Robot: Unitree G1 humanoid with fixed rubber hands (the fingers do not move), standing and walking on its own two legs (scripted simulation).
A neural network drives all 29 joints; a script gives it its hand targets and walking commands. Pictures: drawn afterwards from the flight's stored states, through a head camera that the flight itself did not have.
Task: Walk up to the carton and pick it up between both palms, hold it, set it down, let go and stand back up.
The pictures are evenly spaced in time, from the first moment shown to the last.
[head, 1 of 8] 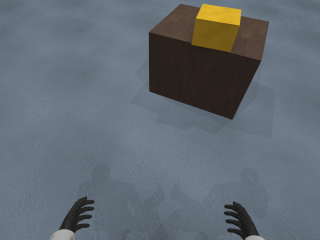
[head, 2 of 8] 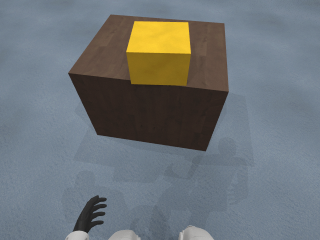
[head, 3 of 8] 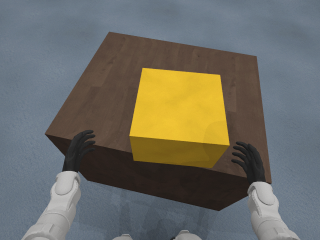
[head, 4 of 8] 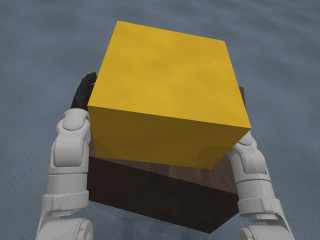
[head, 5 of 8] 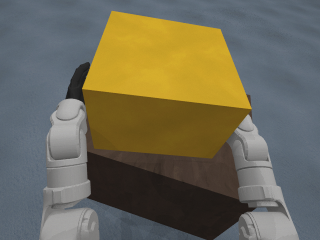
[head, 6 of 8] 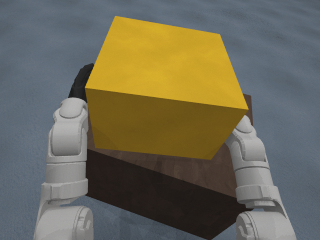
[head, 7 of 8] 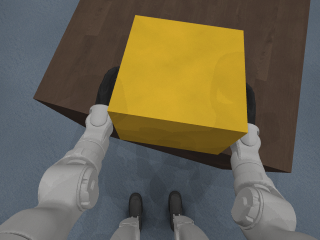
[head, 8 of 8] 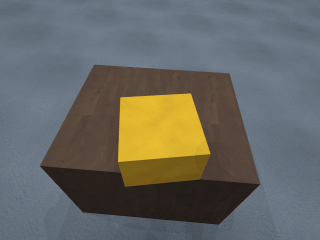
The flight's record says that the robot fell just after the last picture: no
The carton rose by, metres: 0.33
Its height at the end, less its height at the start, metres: +0.00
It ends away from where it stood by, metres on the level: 0.03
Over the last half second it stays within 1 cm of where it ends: yes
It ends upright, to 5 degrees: yes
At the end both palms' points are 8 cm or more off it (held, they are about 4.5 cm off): yes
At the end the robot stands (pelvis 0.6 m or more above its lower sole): yes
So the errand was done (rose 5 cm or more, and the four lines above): yes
